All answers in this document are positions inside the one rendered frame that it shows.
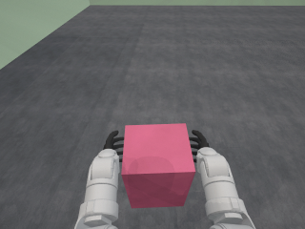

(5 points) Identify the right robot forearm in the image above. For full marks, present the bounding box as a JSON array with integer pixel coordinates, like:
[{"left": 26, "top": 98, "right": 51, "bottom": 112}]
[{"left": 196, "top": 147, "right": 256, "bottom": 229}]

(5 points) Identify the carton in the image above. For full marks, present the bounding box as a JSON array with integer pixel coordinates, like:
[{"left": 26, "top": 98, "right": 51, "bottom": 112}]
[{"left": 121, "top": 123, "right": 195, "bottom": 209}]

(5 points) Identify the left robot forearm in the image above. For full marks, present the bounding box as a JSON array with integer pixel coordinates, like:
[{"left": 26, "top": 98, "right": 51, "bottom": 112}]
[{"left": 74, "top": 149, "right": 120, "bottom": 229}]

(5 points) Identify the left robot hand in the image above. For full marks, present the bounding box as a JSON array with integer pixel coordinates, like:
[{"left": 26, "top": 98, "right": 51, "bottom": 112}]
[{"left": 103, "top": 130, "right": 125, "bottom": 162}]

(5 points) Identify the right robot hand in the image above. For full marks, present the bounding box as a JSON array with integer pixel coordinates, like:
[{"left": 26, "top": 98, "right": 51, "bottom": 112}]
[{"left": 189, "top": 130, "right": 210, "bottom": 163}]

